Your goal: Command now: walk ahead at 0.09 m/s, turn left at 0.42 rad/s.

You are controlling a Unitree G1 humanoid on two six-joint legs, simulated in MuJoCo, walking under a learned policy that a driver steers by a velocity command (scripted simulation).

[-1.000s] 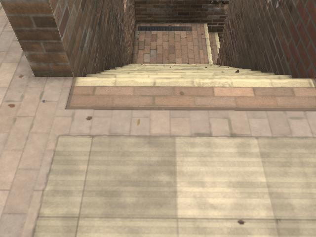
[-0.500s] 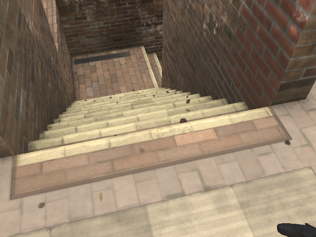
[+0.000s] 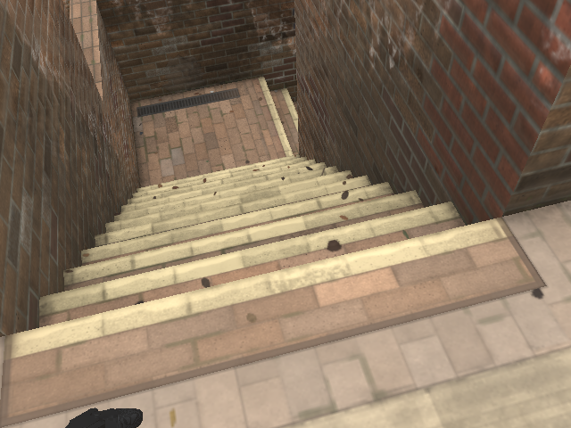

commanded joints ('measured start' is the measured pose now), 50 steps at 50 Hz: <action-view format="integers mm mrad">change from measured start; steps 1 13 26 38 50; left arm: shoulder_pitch -5 39 -22 77 24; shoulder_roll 150 180 129 202 230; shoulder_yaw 50 70 64 70 69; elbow -35 60 30 40 19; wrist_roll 10 -37 -15 7 -46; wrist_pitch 0 29 24 -8 34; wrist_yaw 8 22 33 -12 -2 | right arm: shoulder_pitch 86 47 -60 -56 -83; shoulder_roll -64 -100 -156 -59 -63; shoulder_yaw -28 -47 -46 -20 -41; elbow -59 -133 -223 -247 -180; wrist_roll -5 -21 -13 -22 -7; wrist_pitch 43 50 8 31 -7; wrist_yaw -18 29 -20 -10 -14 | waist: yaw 0 -2 26 26 34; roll -180 -90 108 -67 -212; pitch -124 -115 -136 -183 -94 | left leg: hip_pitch -51 301 380 168 226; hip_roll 48 14 185 9 -55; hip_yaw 9 72 -310 -299 -13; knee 52 -630 -751 -488 -693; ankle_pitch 94 369 597 310 280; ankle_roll -30 134 283 143 1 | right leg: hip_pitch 132 89 -215 319 289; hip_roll -253 -239 33 -169 -113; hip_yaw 170 -35 121 297 432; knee -214 5 420 -168 -81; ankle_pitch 199 -67 -181 174 305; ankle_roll -214 -57 105 -35 -154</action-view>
